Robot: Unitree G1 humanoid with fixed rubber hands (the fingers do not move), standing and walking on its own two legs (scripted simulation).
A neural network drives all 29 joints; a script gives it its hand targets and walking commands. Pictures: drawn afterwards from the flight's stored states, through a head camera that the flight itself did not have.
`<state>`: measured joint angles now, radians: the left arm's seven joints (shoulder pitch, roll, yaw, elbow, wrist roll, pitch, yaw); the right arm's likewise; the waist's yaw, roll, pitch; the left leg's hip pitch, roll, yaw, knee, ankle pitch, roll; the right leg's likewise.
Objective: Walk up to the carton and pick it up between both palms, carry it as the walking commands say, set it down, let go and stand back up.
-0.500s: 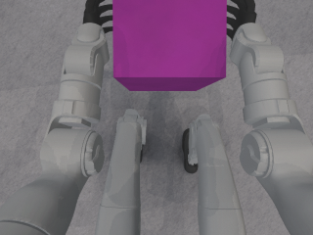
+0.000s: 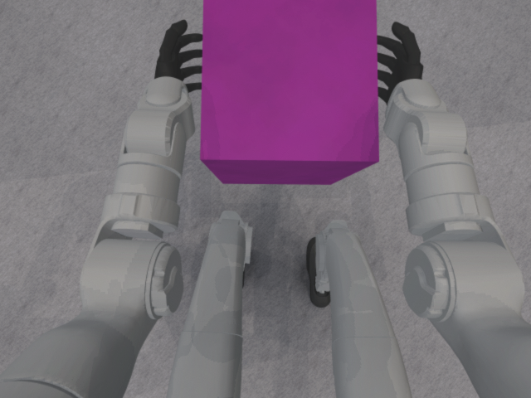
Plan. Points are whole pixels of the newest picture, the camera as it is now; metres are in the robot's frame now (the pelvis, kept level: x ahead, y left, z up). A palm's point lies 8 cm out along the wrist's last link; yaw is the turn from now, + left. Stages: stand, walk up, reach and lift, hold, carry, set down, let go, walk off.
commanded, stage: reach and lift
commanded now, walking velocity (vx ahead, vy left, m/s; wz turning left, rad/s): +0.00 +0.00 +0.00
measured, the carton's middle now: (282, 112) +0.49 +0.02 -0.13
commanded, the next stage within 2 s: none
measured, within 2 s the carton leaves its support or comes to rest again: neither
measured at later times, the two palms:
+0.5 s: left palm (145, 68) +0.46 +0.17 +0.05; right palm (438, 70) +0.47 -0.13 +0.05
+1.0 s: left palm (98, 13) +0.44 +0.16 +0.15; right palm (528, 2) +0.46 -0.14 +0.16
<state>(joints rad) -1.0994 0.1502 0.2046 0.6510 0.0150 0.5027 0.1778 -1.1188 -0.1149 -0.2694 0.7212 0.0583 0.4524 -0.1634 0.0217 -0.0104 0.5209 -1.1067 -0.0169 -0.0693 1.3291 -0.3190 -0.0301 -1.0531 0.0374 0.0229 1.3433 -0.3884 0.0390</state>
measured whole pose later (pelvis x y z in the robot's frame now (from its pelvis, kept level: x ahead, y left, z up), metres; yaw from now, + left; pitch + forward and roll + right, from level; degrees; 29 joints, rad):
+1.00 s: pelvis +0.11 +0.00 +0.13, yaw +1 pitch +6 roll -2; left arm -0.50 -0.12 0.32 0.60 0.25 0.55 0.11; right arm -0.54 0.11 -0.41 0.69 -0.24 0.50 -0.03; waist 0.02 0.00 -0.12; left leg -0.55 -0.01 -0.10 0.66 -0.21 -0.02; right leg -0.48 0.03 0.03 0.63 -0.25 0.02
